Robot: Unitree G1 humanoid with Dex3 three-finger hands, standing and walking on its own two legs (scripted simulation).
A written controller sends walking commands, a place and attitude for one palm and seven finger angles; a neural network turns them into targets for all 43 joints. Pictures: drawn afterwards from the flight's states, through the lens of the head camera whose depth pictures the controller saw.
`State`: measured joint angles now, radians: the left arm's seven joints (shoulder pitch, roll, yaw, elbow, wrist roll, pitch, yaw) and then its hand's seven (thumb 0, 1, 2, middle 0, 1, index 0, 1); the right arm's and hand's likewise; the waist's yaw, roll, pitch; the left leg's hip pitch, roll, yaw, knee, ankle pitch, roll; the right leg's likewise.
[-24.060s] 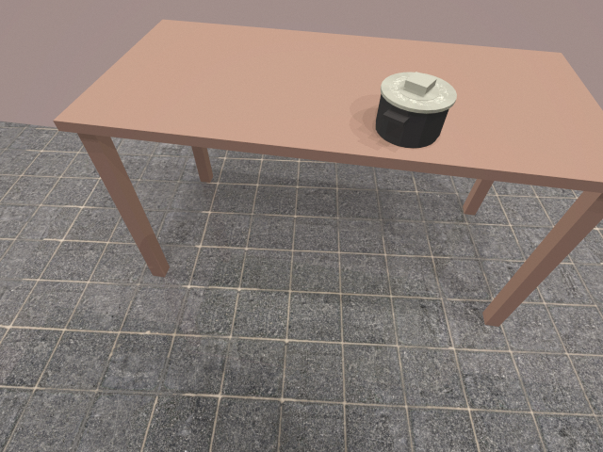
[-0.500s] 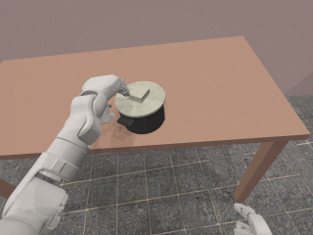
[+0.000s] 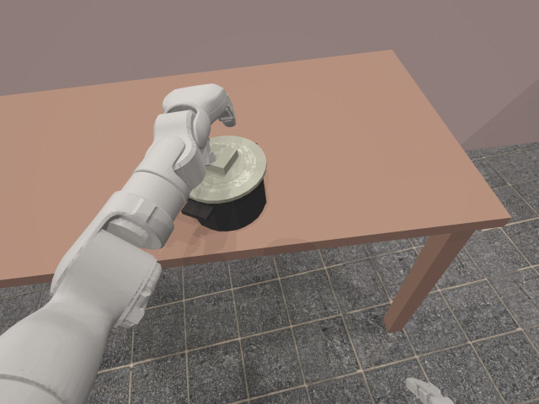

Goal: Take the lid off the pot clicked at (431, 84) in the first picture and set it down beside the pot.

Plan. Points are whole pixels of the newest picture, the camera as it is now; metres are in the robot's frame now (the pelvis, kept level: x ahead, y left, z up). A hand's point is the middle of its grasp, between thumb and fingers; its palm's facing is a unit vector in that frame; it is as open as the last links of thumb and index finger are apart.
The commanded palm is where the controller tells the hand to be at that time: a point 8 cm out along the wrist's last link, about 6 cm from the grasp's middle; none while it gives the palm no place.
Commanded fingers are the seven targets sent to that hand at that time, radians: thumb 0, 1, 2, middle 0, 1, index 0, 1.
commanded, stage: move the open hand above the knob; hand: left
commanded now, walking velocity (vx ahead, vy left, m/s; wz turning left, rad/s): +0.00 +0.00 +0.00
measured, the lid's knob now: (218, 158) +0.51 +0.10 +0.07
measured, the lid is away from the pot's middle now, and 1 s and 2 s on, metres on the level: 0.00 0.00 0.00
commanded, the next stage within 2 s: lower the open fingers around the knob in 0.88 s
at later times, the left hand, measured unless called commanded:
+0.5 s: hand (204, 136) +0.48 +0.10 +0.15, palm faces -0.24 -0.09 -0.97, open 10.0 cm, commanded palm +0.47 +0.11 +0.21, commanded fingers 0.00 -0.30 1.45 -0.84 -0.08 -0.84 -0.08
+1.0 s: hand (205, 134) +0.49 +0.10 +0.14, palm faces -0.28 -0.08 -0.96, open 10.0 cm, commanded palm +0.49 +0.11 +0.21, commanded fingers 0.00 -0.30 1.45 -0.84 -0.08 -0.84 -0.08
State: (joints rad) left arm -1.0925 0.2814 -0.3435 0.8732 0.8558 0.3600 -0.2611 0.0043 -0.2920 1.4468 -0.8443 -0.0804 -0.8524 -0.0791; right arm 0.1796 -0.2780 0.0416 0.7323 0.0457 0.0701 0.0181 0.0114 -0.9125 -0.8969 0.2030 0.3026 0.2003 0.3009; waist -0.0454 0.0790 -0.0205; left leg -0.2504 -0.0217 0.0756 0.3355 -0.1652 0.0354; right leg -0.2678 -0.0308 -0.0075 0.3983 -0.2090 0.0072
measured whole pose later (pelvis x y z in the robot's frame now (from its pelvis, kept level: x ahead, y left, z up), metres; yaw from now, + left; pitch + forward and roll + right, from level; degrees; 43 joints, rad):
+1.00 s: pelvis +0.01 +0.01 +0.00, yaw +0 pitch +7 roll +1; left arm -1.19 0.28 -0.32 1.07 0.86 0.32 -0.23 0.00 -0.29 1.45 -0.84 -0.08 -0.85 -0.08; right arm 0.24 -0.27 0.03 0.77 0.04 0.05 0.00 0.01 -0.91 -0.90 0.20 0.30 0.20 0.30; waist -0.08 0.07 -0.05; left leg -0.29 -0.03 0.08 0.34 -0.17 0.05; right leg -0.30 -0.04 0.00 0.39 -0.21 0.02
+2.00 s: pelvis +0.01 +0.00 +0.00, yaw +0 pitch +8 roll +1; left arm -1.11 0.26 -0.32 1.10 0.85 0.31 -0.20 0.00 -0.29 1.45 -0.84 -0.08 -0.85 -0.08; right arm 0.26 -0.28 0.01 0.77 0.04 0.07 -0.01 0.01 -0.91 -0.90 0.20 0.30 0.20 0.30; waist -0.09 0.07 -0.07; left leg -0.32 -0.01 0.08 0.39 -0.21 0.03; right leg -0.34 -0.02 0.00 0.44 -0.24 0.00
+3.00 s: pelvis +0.01 +0.00 +0.00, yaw -1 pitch +8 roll +1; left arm -1.10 0.26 -0.29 1.11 0.86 0.29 -0.19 0.03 0.13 0.83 -0.63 -0.98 -0.57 -0.93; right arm 0.25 -0.26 0.01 0.78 0.04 0.06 -0.01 0.01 -0.91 -0.90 0.20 0.30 0.20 0.30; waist -0.09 0.06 -0.07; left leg -0.32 -0.01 0.08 0.39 -0.21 0.04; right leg -0.33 -0.02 0.01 0.43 -0.23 0.01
